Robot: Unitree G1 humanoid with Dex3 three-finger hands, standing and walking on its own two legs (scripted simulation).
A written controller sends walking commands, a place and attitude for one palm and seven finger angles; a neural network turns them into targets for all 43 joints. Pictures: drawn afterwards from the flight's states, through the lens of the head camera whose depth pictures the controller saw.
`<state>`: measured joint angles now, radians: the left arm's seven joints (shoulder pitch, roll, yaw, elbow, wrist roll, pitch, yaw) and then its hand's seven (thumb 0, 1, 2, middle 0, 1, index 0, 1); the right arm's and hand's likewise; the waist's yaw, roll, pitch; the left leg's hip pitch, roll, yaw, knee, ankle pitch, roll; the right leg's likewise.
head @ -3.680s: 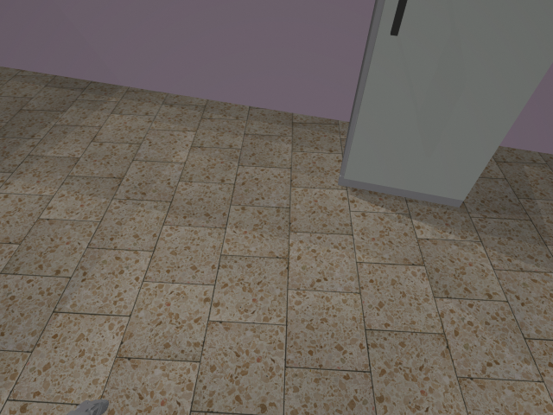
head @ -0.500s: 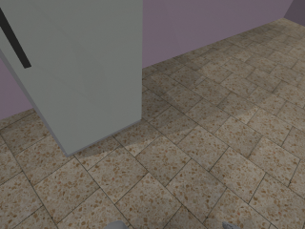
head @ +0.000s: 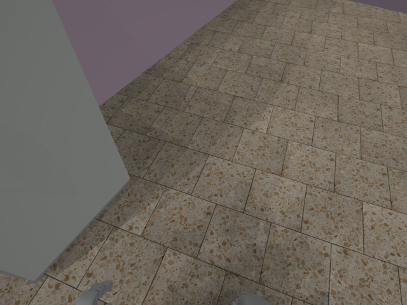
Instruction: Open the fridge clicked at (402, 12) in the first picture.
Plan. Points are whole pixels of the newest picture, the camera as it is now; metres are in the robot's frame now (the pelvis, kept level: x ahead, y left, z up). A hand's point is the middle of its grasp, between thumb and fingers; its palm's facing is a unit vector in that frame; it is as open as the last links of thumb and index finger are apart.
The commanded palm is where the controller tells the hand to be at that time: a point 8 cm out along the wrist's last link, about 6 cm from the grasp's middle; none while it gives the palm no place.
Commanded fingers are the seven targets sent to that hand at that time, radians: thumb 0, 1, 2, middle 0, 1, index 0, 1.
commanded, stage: walk to a spot facing it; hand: left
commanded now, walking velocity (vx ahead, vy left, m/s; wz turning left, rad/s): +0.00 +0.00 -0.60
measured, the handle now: out of the picture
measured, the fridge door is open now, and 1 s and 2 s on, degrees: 0 0 0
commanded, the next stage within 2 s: turn to face it in 0.02 s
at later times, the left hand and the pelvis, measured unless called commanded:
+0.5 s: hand out of the picture +0.13 +0.19 -0.17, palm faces +0.07 -0.99 -0.15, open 7.4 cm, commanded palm none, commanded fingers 0.00 0.90 0.90 -0.20 -0.30 -0.20 -0.30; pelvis +0.04 +0.02 +0.00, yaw +2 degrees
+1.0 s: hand out of the picture +0.04 +0.20 -0.13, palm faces +0.34 -0.89 -0.30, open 7.4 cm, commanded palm none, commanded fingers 0.00 0.90 0.90 -0.20 -0.30 -0.20 -0.30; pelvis +0.00 -0.03 +0.01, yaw +19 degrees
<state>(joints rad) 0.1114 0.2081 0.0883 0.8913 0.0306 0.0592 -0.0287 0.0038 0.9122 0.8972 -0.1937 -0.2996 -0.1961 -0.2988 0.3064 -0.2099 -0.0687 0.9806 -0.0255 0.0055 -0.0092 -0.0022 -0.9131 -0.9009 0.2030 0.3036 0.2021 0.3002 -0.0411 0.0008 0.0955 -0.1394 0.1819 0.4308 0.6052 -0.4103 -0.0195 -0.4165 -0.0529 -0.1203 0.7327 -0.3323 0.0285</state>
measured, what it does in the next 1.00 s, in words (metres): steps on the spot, turning left: right foot, then left foot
